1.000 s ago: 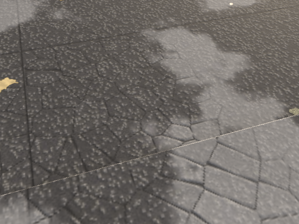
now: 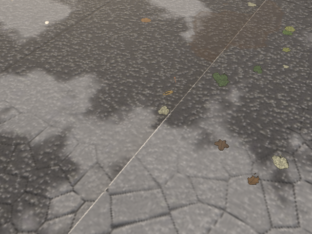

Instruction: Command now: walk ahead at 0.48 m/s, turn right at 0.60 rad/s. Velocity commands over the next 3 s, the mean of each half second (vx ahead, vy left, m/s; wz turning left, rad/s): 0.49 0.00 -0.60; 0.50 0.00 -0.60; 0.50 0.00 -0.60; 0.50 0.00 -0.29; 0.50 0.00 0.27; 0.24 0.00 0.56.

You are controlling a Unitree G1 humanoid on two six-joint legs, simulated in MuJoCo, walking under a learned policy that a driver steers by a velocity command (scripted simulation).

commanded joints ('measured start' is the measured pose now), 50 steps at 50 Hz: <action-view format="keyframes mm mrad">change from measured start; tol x32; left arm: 1 3 34 6 -66 5 12 -21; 12 -317 5 -22 -185 10 3 -57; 17 121 145 43 -68 33 -12 -5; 50 67 71 12 -46 5 -7 0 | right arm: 1 65 -105 -28 -15 12 -37 7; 18 221 -65 -19 -34 7 15 14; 38 -305 -94 -2 -182 -4 31 37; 44 224 -255 -54 -87 -24 -3 -20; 50 33 -99 -21 -77 -3 1 -3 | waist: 1 -8 152 3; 18 32 -215 -316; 50 -15 149 -18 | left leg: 1 98 291 -223 -275 166 127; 15 315 287 129 79 889 58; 17 41 247 155 598 509 9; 18 -396 47 89 926 -358 -56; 19 -501 34 -107 988 -313 -54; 38 -432 48 -112 225 156 -76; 43 184 21 -132 31 70 7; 45 535 477 -854 -143 -220 149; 50 104 282 -358 -224 17 94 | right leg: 1 -171 -69 37 7 70 12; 16 275 95 -171 -627 91 -114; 18 783 -339 594 -760 -58 -294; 24 350 -169 273 -891 499 -212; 30 323 -120 271 -964 388 -199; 42 377 -99 341 -672 754 -82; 45 -107 168 117 26 -251 -9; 50 -104 -37 61 34 8 13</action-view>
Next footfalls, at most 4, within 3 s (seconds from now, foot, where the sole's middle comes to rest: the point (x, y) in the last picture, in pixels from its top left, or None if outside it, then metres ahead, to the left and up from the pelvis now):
0.32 right None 0.32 -0.14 -0.78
0.86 left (182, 191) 0.68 -0.10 -0.78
1.40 right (253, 179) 0.75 -0.44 -0.78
1.96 left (277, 129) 1.06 -0.63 -0.78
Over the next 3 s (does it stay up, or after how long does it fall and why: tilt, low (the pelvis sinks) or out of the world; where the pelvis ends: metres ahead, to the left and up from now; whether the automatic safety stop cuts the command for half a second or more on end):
stays up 1.16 -0.89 -0.02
